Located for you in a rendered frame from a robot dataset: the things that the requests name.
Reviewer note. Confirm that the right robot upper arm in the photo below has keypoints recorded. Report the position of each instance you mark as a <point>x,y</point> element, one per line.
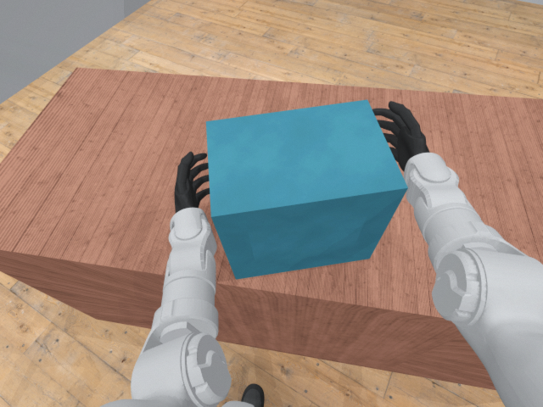
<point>496,302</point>

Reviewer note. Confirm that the left robot hand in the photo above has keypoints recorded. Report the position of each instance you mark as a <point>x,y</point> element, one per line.
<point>186,187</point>

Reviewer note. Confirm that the carton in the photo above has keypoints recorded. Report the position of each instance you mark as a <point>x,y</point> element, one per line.
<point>301,188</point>

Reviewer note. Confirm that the right robot hand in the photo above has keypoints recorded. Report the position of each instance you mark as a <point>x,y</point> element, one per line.
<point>408,139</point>

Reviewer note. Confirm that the left robot upper arm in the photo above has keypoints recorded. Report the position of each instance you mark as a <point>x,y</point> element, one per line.
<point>189,371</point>

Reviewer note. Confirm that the left robot forearm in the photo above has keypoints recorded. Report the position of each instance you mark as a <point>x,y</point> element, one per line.
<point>188,301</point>

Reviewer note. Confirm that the robot left foot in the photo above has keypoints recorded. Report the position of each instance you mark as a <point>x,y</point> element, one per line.
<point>253,394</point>

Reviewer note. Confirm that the right robot forearm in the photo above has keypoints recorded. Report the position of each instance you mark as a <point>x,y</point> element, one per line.
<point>444,216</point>

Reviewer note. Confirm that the pedestal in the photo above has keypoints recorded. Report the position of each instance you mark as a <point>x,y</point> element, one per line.
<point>88,192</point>

